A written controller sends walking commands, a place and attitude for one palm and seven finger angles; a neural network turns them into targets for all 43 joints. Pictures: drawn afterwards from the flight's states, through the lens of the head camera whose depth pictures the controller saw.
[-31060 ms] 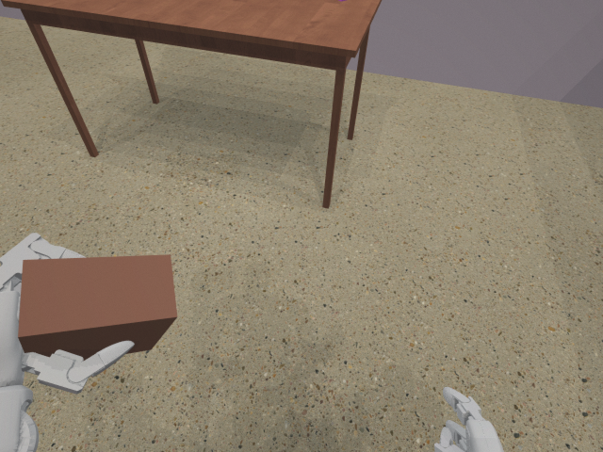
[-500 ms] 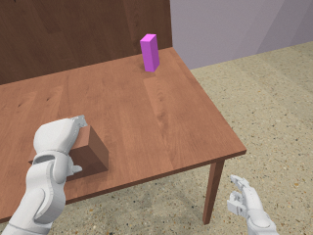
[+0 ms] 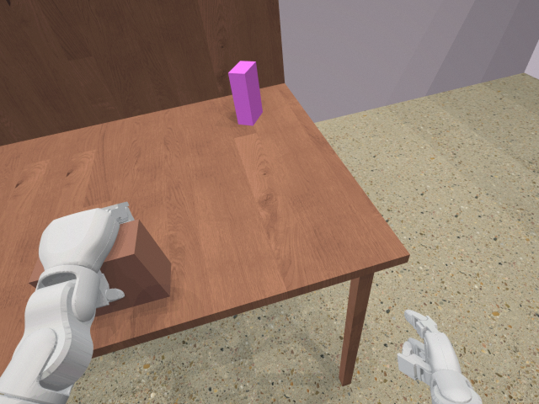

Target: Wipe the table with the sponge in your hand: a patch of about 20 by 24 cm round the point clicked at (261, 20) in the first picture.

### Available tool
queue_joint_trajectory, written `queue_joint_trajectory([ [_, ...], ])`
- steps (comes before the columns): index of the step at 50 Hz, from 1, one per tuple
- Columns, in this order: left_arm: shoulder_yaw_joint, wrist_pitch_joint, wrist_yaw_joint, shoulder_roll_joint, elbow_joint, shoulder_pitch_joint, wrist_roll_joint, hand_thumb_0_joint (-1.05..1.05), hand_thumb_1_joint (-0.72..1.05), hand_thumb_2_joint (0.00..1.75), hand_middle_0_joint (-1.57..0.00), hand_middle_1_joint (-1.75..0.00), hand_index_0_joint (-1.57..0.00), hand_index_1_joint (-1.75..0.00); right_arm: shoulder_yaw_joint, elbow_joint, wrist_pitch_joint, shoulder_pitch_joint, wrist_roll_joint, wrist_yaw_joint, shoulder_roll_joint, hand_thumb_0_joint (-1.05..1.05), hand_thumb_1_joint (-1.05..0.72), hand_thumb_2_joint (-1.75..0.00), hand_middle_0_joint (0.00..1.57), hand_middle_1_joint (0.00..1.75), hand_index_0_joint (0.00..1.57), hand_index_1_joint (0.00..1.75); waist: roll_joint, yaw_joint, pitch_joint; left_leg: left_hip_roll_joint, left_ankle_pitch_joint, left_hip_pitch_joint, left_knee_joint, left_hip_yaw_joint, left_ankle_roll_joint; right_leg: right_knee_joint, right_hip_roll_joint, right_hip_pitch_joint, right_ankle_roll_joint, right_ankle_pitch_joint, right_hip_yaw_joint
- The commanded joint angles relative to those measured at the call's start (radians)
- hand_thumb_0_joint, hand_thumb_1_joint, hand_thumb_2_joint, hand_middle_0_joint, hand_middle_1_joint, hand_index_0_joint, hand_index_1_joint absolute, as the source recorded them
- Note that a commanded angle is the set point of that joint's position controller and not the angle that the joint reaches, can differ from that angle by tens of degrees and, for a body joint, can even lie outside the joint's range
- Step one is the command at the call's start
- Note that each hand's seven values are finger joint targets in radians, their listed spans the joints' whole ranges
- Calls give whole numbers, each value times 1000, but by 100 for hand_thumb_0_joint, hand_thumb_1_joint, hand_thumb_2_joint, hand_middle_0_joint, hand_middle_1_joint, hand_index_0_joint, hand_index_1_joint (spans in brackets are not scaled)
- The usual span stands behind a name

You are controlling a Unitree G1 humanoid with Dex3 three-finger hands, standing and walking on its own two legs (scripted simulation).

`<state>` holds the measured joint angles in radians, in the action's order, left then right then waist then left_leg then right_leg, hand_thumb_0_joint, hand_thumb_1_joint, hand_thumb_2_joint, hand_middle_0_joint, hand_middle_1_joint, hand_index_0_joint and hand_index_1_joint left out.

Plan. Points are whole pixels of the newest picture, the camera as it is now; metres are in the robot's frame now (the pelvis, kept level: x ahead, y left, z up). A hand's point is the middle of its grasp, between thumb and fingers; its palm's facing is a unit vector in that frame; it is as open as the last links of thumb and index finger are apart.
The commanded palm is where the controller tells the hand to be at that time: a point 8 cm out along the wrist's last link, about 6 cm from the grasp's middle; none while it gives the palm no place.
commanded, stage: move the sponge above the wiping area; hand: left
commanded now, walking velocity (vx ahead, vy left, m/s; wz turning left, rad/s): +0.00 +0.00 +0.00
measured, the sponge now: (115, 278) +0.24 +0.28 +0.08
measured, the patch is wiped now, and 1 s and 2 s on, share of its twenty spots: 0.00 0.00 0.00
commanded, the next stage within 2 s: lower the sponge onto the table in 1.02 s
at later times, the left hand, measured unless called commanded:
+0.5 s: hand (90, 254) +0.25 +0.30 +0.14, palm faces +0.10 -0.07 -0.99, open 10.3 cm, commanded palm +0.21 +0.28 +0.20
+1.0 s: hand (103, 256) +0.25 +0.28 +0.13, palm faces +0.07 -0.10 -0.99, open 10.3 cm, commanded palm +0.20 +0.27 +0.20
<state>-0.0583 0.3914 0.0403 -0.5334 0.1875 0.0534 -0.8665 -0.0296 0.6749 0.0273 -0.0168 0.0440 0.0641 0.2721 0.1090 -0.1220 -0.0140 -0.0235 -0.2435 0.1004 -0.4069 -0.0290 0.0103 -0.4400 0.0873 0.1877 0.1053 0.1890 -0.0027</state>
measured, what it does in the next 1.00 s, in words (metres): stands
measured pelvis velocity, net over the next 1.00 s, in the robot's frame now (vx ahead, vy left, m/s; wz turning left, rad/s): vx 0.00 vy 0.02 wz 0.01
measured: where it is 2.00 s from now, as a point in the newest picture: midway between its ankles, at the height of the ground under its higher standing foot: outside the picture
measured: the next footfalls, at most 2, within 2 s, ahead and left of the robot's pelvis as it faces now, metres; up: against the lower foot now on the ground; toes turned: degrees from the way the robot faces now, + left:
none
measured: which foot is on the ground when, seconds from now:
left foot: down 0.00-1.00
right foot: down 0.00-1.00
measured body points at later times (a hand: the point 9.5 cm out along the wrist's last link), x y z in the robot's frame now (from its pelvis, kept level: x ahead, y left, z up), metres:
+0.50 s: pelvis +0.00 +0.01 +0.00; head -0.01 -0.04 +0.45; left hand +0.24 +0.30 +0.19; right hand +0.26 -0.18 -0.08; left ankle -0.01 +0.12 -0.74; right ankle +0.03 -0.05 -0.74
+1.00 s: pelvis +0.00 +0.02 +0.00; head -0.01 -0.04 +0.45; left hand +0.24 +0.28 +0.19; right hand +0.27 -0.17 -0.08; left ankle -0.01 +0.12 -0.74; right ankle +0.03 -0.05 -0.74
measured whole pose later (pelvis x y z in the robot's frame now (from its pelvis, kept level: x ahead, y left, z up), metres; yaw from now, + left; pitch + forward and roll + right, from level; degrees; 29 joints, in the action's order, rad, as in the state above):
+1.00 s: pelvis +0.00 +0.02 +0.00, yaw +1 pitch -4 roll +1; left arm -0.13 0.49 0.09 -0.49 0.27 0.04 -0.89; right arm -0.05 0.66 0.06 0.01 0.05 0.04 0.27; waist 0.12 -0.13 -0.01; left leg -0.05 -0.23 0.09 -0.37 -0.02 0.04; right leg -0.42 0.06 0.18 0.08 0.18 0.00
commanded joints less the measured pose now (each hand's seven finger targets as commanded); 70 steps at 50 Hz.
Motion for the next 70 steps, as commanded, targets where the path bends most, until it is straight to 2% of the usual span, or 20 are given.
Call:
queue_joint_trajectory([
  [1,169,22,-55,-243,144,-277,-25,0,10,130,-120,-160,-120,-160,26,-179,-51,234,7,6,90,0,-90,-90,20,30,20,30,-70,-6,179,-23,166,63,27,90,30,108,-107,-124,-27,-35,227],
  [7,152,14,-19,-254,182,-331,-33,0,10,130,-120,-160,-120,-160,17,-190,-69,269,13,14,83,0,-90,-90,20,30,20,30,-63,-2,208,-25,146,39,25,99,35,114,-102,-119,-18,23,256],
  [8,112,4,-12,-211,180,-318,-29,0,10,130,-120,-160,-120,-160,20,-194,-72,243,3,18,86,0,-90,-90,20,30,20,30,-59,0,225,-21,162,43,19,90,41,98,-110,-143,-24,-17,220],
  [12,187,-25,-29,-273,218,-307,-37,0,10,130,-120,-160,-120,-160,18,-189,-78,257,4,11,77,0,-90,-90,20,30,20,30,-52,-19,227,-21,183,24,28,108,34,100,-97,-138,-13,-37,251],
  [15,195,-13,-45,-265,156,-288,-37,0,10,130,-120,-160,-120,-160,24,-175,-66,220,-2,7,87,0,-90,-90,20,30,20,30,-83,-19,207,-16,189,55,42,104,28,91,-101,-149,-20,-76,207],
  [17,229,10,-58,-302,173,-311,-41,0,10,130,-120,-160,-120,-160,17,-175,-62,262,5,1,85,0,-90,-90,20,30,20,30,-39,-29,203,-19,181,51,48,108,24,96,-93,-145,-6,-47,244],
  [18,175,23,-54,-239,165,-303,-32,0,10,130,-120,-160,-120,-160,19,-182,-56,248,1,-1,84,0,-90,-90,20,30,20,30,-40,-23,212,-14,185,64,49,98,25,83,-103,-167,-11,-70,204],
  [23,98,63,-17,-174,190,-277,-27,0,10,130,-120,-160,-120,-160,16,-194,-51,261,9,-5,85,0,-90,-90,20,30,20,30,-59,-9,198,-13,179,48,53,102,32,86,-96,-140,-19,-57,177],
  [27,99,45,3,-192,274,-298,-50,0,10,130,-120,-160,-120,-160,8,-204,-52,286,11,-7,75,0,-90,-90,20,30,20,30,-48,-9,221,-14,197,15,55,118,33,87,-82,-134,-11,-71,210],
  [28,86,38,3,-178,266,-290,-49,0,10,130,-120,-160,-120,-160,13,-201,-51,249,2,-5,79,0,-90,-90,20,30,20,30,-63,-8,233,-10,210,22,53,109,37,74,-89,-155,-16,-97,172],
  [32,171,30,-25,-264,240,-337,-66,0,10,130,-120,-160,-120,-160,6,-187,-45,270,5,-4,75,0,-90,-90,20,30,20,30,-68,-18,195,-9,179,24,69,125,28,101,-76,-130,-6,-38,223],
  [36,133,36,-41,-220,224,-344,-60,0,10,130,-120,-160,-120,-160,13,-183,-37,252,3,-8,75,0,-90,-90,20,30,20,30,-33,-22,232,-14,221,22,77,118,22,87,-86,-166,-11,-98,177],
  [37,162,51,-44,-243,231,-327,-60,0,10,130,-120,-160,-120,-160,6,-187,-43,284,9,-10,71,0,-90,-90,20,30,20,30,-25,-30,223,-13,209,15,76,124,24,92,-76,-155,0,-72,215],
  [42,102,91,-6,-180,265,-253,-52,0,10,130,-120,-160,-120,-160,5,-200,-34,302,14,-26,73,0,-90,-90,20,30,20,30,-25,-24,220,-10,246,17,72,123,26,79,-76,-160,-3,-127,200],
  [43,45,97,7,-128,254,-260,-50,0,10,130,-120,-160,-120,-160,5,-202,-29,274,8,-26,77,0,-90,-90,20,30,20,30,-54,-10,220,-8,245,31,71,109,30,70,-84,-170,-13,-143,156],
  [52,138,66,-23,-224,331,-269,-76,0,10,130,-120,-160,-120,-160,7,-211,-23,289,5,-32,67,0,-90,-90,20,30,20,30,-48,-33,227,-6,246,9,71,129,31,78,-68,-166,-1,-115,214],
  [58,78,107,-31,-160,251,-305,-56,0,10,130,-120,-160,-120,-160,9,-196,-18,272,11,-27,74,0,-90,-90,20,30,20,30,-67,-11,199,-10,210,27,70,106,34,94,-78,-152,-12,-86,180],
  [63,67,120,1,-179,222,-337,-64,0,10,130,-120,-160,-120,-160,4,-198,-21,279,13,-16,80,0,-90,-90,20,30,20,30,-53,-6,217,-16,189,39,68,103,38,92,-87,-169,-13,-65,188],
  [67,146,95,12,-254,237,-290,-62,0,10,130,-120,-160,-120,-160,2,-200,-25,286,11,-16,78,0,-90,-90,20,30,20,30,-70,-19,227,-17,204,34,57,116,37,92,-82,-174,-10,-82,230],
  [70,118,64,11,-219,228,-304,-59,0,10,130,-120,-160,-120,-160,7,-193,-26,249,5,-15,81,0,-90,-90,20,30,20,30,-65,-10,219,-17,220,32,58,113,35,89,-87,-165,-17,-111,189],
])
